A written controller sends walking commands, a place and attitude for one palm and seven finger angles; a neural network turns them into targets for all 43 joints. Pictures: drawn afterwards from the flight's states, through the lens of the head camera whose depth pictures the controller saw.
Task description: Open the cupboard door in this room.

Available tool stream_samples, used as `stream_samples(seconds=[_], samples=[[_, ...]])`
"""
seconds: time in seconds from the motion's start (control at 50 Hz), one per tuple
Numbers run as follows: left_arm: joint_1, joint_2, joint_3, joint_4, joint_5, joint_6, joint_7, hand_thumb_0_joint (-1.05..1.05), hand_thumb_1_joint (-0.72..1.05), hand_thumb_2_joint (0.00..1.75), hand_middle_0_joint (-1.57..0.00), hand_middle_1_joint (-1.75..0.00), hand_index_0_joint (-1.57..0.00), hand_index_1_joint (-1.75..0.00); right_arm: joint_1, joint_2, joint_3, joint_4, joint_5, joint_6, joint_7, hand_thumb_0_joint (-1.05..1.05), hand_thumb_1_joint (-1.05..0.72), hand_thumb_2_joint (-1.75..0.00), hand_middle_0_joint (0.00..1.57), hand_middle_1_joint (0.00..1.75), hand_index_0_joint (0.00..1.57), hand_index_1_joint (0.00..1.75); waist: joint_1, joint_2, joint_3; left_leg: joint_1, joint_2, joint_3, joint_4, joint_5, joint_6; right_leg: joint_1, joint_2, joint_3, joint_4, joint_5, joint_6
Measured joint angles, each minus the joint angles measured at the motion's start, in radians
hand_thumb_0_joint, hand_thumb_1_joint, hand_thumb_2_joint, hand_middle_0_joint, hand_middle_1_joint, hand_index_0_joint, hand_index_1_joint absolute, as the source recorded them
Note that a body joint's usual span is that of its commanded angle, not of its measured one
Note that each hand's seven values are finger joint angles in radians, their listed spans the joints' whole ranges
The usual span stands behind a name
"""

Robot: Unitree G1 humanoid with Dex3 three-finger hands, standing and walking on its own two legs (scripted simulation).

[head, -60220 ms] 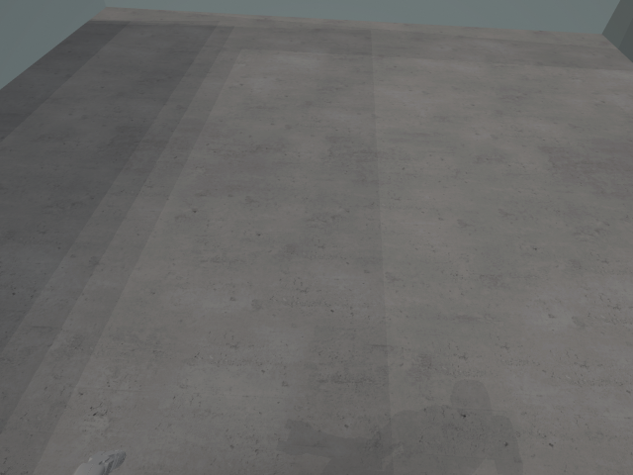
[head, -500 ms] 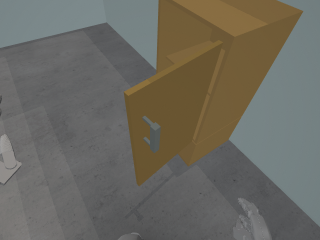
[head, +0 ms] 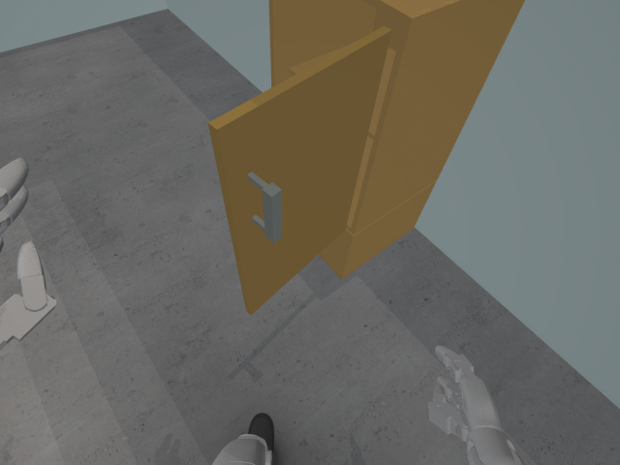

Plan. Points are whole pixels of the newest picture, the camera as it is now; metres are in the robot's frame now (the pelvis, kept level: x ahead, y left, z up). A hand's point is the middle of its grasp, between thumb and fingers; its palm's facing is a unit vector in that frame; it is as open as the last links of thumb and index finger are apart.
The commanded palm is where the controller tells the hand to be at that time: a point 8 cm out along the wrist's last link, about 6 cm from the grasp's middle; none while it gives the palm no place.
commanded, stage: stop stepping back and stand still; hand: left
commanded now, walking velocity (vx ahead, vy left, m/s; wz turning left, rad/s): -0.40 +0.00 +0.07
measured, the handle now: (264, 208) +0.49 +0.12 -0.02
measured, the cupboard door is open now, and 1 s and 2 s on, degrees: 99 99 99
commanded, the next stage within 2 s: let the arm hang, fingers relaxed in 1.18 s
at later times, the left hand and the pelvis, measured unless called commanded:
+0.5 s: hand out of the picture +0.16 +0.29 +0.17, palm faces +0.45 -0.78 -0.44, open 7.4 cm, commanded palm +0.09 +0.32 +0.19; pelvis -0.03 +0.01 +0.00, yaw +3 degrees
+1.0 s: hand out of the picture +0.14 +0.27 +0.17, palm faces +0.39 -0.78 -0.50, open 7.4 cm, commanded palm +0.08 +0.31 +0.19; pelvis -0.05 +0.01 +0.01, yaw +1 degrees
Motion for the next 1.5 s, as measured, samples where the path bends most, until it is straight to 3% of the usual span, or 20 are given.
stream_samples(seconds=[0.08,0.2,0.3,0.38,0.48,0.54,0.6,0.66,0.74,0.8,0.86,0.92,0.98,1.02,1.1,1.28,1.32,1.36,1.42,1.5], samples=[[0.086,0.050,0.024,-0.029,-0.005,-0.019,-0.018,0.01,0.88,0.90,-0.22,-0.31,-0.22,-0.30,0.072,-0.015,0.002,-0.010,0.024,0.020,-0.016,0.01,-0.90,-0.90,0.21,0.30,0.21,0.30,-0.041,-0.014,-0.031,0.015,-0.026,-0.034,0.110,-0.124,-0.002,0.016,0.002,-0.008,0.033,-0.004,-0.007],[0.128,0.038,0.041,0.047,-0.012,-0.008,0.000,0.01,0.88,0.89,-0.22,-0.31,-0.22,-0.30,0.185,-0.073,-0.025,0.004,0.019,0.017,-0.049,0.01,-0.91,-0.90,0.20,0.30,0.20,0.30,-0.064,-0.007,-0.080,0.064,-0.051,-0.058,0.107,-0.091,0.005,0.065,-0.008,-0.020,0.045,-0.024,-0.002],[0.079,-0.026,0.013,0.098,0.002,0.009,0.024,0.01,0.88,0.90,-0.22,-0.31,-0.22,-0.30,0.229,-0.094,-0.040,0.038,0.014,-0.005,-0.063,0.01,-0.91,-0.90,0.20,0.30,0.20,0.30,-0.056,0.004,-0.077,0.057,-0.062,-0.073,0.152,-0.156,-0.005,0.081,-0.013,-0.037,0.048,-0.022,0.003],[0.055,-0.055,-0.008,0.074,0.014,0.006,0.027,0.01,0.89,0.90,-0.22,-0.31,-0.21,-0.30,0.236,-0.081,-0.038,0.062,0.011,-0.029,-0.067,0.01,-0.91,-0.90,0.20,0.30,0.20,0.30,-0.048,0.002,-0.058,0.070,-0.067,-0.072,0.168,-0.107,0.016,0.090,-0.017,-0.039,0.084,-0.044,0.014],[0.013,-0.037,0.016,0.080,0.023,0.005,0.027,0.01,0.89,0.90,-0.22,-0.31,-0.21,-0.30,0.188,-0.011,-0.014,0.040,-0.003,-0.054,-0.060,0.01,-0.91,-0.90,0.20,0.30,0.20,0.30,-0.049,-0.023,-0.038,0.095,-0.095,-0.056,0.031,-0.068,0.008,0.025,-0.015,-0.023,0.120,-0.123,-0.010],[0.048,-0.011,0.028,0.055,0.012,0.009,0.018,0.01,0.89,0.90,-0.22,-0.31,-0.21,-0.30,0.165,0.011,0.003,0.007,-0.002,-0.054,-0.038,0.01,-0.91,-0.90,0.20,0.30,0.20,0.30,-0.060,-0.008,-0.028,0.065,-0.100,-0.058,0.045,-0.164,-0.016,0.022,-0.015,-0.027,0.051,0.009,-0.027],[0.122,-0.011,0.028,0.010,0.007,0.017,0.013,0.01,0.89,0.90,-0.22,-0.31,-0.21,-0.30,0.165,0.014,0.013,0.022,-0.002,-0.038,-0.023,0.01,-0.90,-0.90,0.20,0.30,0.21,0.30,-0.021,-0.006,-0.066,0.057,-0.096,-0.062,0.240,-0.247,-0.030,0.012,-0.018,-0.002,0.049,0.038,-0.019],[0.098,-0.046,0.001,0.040,0.018,0.019,0.018,0.01,0.88,0.90,-0.22,-0.31,-0.22,-0.30,0.181,-0.007,0.010,0.045,0.006,-0.044,-0.035,0.01,-0.90,-0.90,0.21,0.30,0.21,0.30,-0.003,0.012,-0.101,0.150,-0.090,-0.068,0.168,-0.240,0.001,0.011,-0.021,-0.003,0.063,0.008,0.001],[-0.019,-0.082,-0.011,0.154,0.027,0.046,0.026,0.01,0.88,0.90,-0.22,-0.31,-0.21,-0.30,0.140,-0.016,0.010,0.059,0.012,-0.060,-0.046,0.01,-0.90,-0.90,0.21,0.30,0.21,0.30,0.021,-0.013,-0.057,0.190,-0.120,-0.034,0.092,-0.196,0.034,-0.020,-0.059,0.011,0.123,0.008,0.025],[-0.039,-0.083,-0.011,0.161,0.030,0.067,0.032,0.01,0.89,0.90,-0.21,-0.31,-0.21,-0.30,0.118,-0.007,0.012,0.029,0.007,-0.079,-0.038,0.01,-0.90,-0.90,0.21,0.30,0.21,0.30,0.007,-0.030,-0.033,0.214,-0.126,-0.020,0.019,-0.145,0.032,-0.063,-0.059,0.014,0.168,-0.032,0.026],[0.002,-0.074,-0.018,0.110,0.037,0.066,0.032,0.01,0.89,0.90,-0.21,-0.31,-0.21,-0.30,0.115,-0.004,0.018,-0.015,0.006,-0.080,-0.030,0.01,-0.90,-0.90,0.21,0.30,0.21,0.30,-0.020,-0.031,-0.025,0.210,-0.122,-0.018,-0.008,-0.123,0.021,-0.060,-0.056,-0.008,0.091,0.038,0.005],[0.060,-0.061,-0.029,0.067,0.035,0.050,0.018,0.01,0.89,0.90,-0.21,-0.31,-0.21,-0.30,0.130,-0.014,0.008,-0.028,0.004,-0.059,-0.023,0.01,-0.90,-0.90,0.21,0.30,0.21,0.30,-0.044,-0.003,-0.030,0.173,-0.103,-0.044,0.047,-0.204,-0.002,-0.045,-0.034,-0.033,0.031,0.102,-0.026],[0.113,-0.049,-0.016,0.043,0.027,0.032,0.018,0.01,0.89,0.90,-0.22,-0.31,-0.21,-0.30,0.155,-0.030,-0.007,-0.003,0.010,-0.035,-0.022,0.01,-0.90,-0.90,0.21,0.30,0.21,0.30,-0.032,0.006,-0.050,0.149,-0.084,-0.058,0.168,-0.252,-0.014,-0.043,-0.013,-0.029,0.008,0.109,-0.038],[0.112,-0.054,-0.014,0.059,0.025,0.024,0.023,0.01,0.88,0.90,-0.22,-0.31,-0.22,-0.30,0.178,-0.052,-0.019,0.014,0.015,-0.030,-0.029,0.01,-0.90,-0.90,0.20,0.30,0.21,0.30,-0.029,0.025,-0.059,0.190,-0.067,-0.068,0.131,-0.228,-0.011,-0.041,0.002,-0.035,0.017,0.099,-0.036],[0.049,-0.070,-0.013,0.142,0.026,0.031,0.028,0.01,0.88,0.90,-0.22,-0.31,-0.22,-0.30,0.184,-0.068,-0.032,0.059,0.022,-0.027,-0.046,0.01,-0.91,-0.90,0.20,0.30,0.20,0.30,-0.019,0.011,-0.042,0.227,-0.086,-0.059,0.088,-0.237,0.001,-0.031,-0.018,-0.030,0.027,0.090,-0.029],[0.069,-0.065,-0.034,0.119,0.025,0.019,0.018,0.01,0.89,0.90,-0.22,-0.31,-0.21,-0.30,0.165,-0.053,-0.022,0.024,0.019,-0.048,-0.038,0.01,-0.91,-0.90,0.20,0.30,0.20,0.30,-0.042,0.009,-0.032,0.227,-0.077,-0.057,0.056,-0.206,-0.003,-0.031,-0.010,-0.026,-0.010,0.122,-0.031],[-0.008,-0.052,-0.102,0.261,0.051,-0.006,-0.022,0.01,0.89,0.90,-0.21,-0.31,-0.21,-0.30,0.148,-0.074,-0.036,0.076,0.023,-0.079,0.002,0.01,-0.91,-0.90,0.20,0.30,0.20,0.30,-0.033,0.033,-0.053,0.187,-0.081,-0.066,0.088,-0.211,-0.001,-0.066,-0.013,-0.039,0.024,0.113,-0.028],[-0.132,-0.064,-0.199,0.505,0.075,0.067,-0.073,0.00,0.89,0.90,-0.21,-0.30,-0.21,-0.30,0.112,-0.111,-0.037,0.141,0.019,-0.035,0.033,0.01,-0.91,-0.90,0.20,0.30,0.20,0.30,-0.022,0.062,-0.071,0.155,-0.094,-0.074,0.122,-0.218,0.005,-0.103,-0.025,-0.051,0.078,0.089,-0.026],[-0.261,-0.114,-0.306,0.889,0.093,0.181,-0.110,0.00,0.90,0.90,-0.21,-0.30,-0.20,-0.30,0.064,-0.139,-0.029,0.215,0.008,0.036,0.053,0.01,-0.91,-0.90,0.20,0.30,0.20,0.30,-0.028,0.077,-0.070,0.138,-0.106,-0.077,0.153,-0.225,0.011,-0.130,-0.037,-0.058,0.136,0.063,-0.028],[-0.300,-0.187,-0.393,1.255,0.096,0.248,-0.125,0.01,0.90,0.90,-0.20,-0.30,-0.20,-0.30,0.059,-0.131,-0.026,0.270,-0.003,0.083,0.059,0.01,-0.91,-0.90,0.20,0.30,0.20,0.30,-0.052,0.047,-0.036,0.155,-0.106,-0.081,0.156,-0.224,0.004,-0.115,-0.036,-0.062,0.145,0.058,-0.034]])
